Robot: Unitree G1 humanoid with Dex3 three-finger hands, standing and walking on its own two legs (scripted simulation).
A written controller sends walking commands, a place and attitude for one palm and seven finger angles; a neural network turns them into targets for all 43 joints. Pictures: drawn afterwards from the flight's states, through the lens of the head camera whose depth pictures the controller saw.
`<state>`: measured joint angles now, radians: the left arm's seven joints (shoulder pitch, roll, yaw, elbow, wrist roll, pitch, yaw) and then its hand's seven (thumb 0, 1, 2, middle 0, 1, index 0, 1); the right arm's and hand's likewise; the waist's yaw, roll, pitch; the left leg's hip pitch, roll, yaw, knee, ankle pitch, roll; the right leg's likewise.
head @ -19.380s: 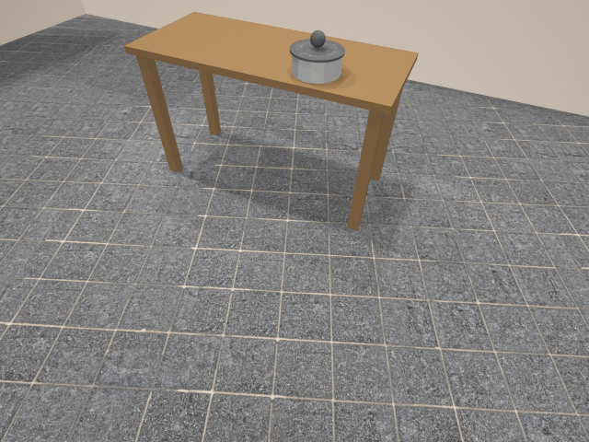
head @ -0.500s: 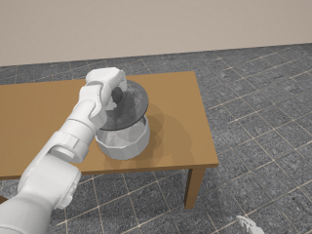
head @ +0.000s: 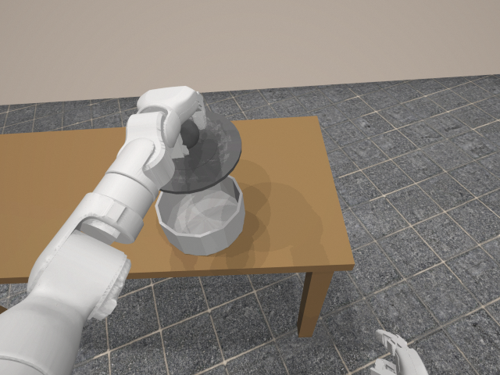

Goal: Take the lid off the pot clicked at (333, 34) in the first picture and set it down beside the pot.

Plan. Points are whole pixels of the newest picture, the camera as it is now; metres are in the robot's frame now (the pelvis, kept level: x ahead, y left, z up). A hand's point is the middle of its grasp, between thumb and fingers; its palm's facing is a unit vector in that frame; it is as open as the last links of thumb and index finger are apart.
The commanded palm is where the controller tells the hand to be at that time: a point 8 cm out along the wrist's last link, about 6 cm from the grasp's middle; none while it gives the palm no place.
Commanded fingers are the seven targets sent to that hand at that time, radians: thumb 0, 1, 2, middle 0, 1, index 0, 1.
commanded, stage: lift the lid straight up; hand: left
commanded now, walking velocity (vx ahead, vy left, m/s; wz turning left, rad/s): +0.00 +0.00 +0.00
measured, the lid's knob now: (183, 134) +0.49 +0.12 +0.14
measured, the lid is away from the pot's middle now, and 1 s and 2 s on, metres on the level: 0.02 0.08 0.21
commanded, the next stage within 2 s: move the lid sideways beside the pot in 0.24 s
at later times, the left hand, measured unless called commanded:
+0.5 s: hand (176, 132) +0.46 +0.12 +0.17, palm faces -0.22 -0.07 -0.97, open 8.4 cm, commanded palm +0.43 +0.14 +0.24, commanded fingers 0.00 0.58 1.04 -0.78 -1.03 -0.78 -1.02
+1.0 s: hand (124, 144) +0.43 +0.20 +0.17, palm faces -0.25 -0.04 -0.97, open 8.4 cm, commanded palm +0.42 +0.21 +0.24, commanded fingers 0.00 0.58 1.04 -0.78 -1.03 -0.78 -1.02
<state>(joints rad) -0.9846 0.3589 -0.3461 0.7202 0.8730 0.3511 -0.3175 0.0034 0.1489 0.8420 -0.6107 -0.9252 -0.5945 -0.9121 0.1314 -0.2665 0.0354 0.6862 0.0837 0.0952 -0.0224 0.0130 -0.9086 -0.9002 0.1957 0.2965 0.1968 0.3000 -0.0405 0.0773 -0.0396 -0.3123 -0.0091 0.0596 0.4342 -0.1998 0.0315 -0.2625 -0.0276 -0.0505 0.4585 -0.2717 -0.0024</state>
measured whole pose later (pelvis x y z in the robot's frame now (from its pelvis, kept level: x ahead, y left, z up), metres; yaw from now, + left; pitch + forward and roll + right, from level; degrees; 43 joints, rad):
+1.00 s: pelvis -0.01 +0.00 +0.00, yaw +1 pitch +3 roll +0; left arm -0.92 0.52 -0.27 0.66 0.89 0.26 -0.41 0.00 0.15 0.84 -0.61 -0.93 -0.59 -0.91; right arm 0.12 -0.29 0.03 0.65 0.10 0.11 -0.03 0.01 -0.91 -0.90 0.20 0.30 0.20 0.30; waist -0.03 0.06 -0.02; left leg -0.30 -0.01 0.05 0.43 -0.19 0.04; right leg -0.24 -0.03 -0.06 0.43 -0.25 0.00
